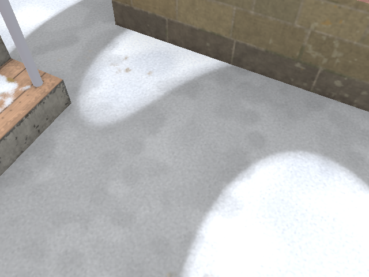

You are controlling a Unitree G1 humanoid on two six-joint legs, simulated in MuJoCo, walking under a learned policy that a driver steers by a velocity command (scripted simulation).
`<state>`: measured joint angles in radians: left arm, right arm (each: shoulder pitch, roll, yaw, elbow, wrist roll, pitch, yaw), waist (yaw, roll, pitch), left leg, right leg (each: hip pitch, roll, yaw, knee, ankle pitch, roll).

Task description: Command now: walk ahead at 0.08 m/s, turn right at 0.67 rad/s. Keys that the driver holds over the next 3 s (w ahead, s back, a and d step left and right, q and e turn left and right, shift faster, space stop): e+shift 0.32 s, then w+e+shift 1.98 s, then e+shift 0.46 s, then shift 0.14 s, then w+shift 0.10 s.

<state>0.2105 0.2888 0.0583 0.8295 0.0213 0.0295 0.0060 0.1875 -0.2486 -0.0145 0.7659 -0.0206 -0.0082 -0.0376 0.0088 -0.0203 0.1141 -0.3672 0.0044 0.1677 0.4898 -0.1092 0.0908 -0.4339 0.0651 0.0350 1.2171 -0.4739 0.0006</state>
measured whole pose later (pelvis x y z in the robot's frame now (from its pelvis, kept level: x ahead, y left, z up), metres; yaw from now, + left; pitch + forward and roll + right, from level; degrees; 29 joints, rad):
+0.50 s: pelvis +0.06 -0.04 +0.02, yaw -25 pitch +2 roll +2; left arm 0.33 0.29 0.08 0.72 0.01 0.03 -0.02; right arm 0.18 -0.32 -0.07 0.72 -0.04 0.03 0.03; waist 0.03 0.04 -0.01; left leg -0.52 0.04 0.01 0.95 -0.30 -0.07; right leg -0.21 0.07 0.10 0.41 -0.24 -0.11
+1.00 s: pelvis +0.27 -0.16 +0.00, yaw -52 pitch +3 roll +2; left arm 0.06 0.34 0.05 0.61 0.04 0.01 -0.10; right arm 0.47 -0.30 -0.06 0.83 -0.03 -0.09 0.00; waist -0.07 -0.06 -0.02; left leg 0.06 0.02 0.22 0.29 -0.39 -0.03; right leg -0.83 -0.04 0.02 1.22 -0.11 -0.07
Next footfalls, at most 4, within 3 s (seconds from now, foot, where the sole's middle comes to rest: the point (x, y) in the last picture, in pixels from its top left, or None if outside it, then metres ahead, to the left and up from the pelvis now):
0.30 right None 0.05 -0.12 -0.76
0.72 left None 0.29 0.00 -0.77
1.18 right None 0.40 -0.46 -0.77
1.58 left None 0.67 -0.85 -0.77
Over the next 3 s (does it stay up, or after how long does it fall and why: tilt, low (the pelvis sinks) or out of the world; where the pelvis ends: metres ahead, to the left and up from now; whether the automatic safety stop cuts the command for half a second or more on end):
stays up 0.17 -1.60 0.00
